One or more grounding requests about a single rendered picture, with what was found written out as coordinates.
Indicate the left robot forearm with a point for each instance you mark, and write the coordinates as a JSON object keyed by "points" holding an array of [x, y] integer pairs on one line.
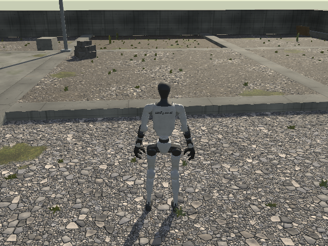
{"points": [[139, 137]]}

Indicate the left robot upper arm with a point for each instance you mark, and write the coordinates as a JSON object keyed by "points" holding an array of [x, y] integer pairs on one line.
{"points": [[145, 117]]}

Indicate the robot left hand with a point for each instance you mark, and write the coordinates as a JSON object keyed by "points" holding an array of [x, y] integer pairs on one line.
{"points": [[136, 151]]}

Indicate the right robot forearm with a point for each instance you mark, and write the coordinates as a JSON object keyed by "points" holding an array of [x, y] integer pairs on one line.
{"points": [[188, 138]]}

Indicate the robot right hand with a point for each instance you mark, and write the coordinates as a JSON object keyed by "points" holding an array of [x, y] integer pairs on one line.
{"points": [[192, 152]]}

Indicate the humanoid robot torso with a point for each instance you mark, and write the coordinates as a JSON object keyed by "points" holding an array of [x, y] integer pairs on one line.
{"points": [[164, 124]]}

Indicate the right robot upper arm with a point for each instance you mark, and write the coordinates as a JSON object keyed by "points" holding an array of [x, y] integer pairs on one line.
{"points": [[182, 117]]}

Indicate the robot right shin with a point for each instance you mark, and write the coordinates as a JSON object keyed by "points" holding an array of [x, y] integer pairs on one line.
{"points": [[175, 188]]}

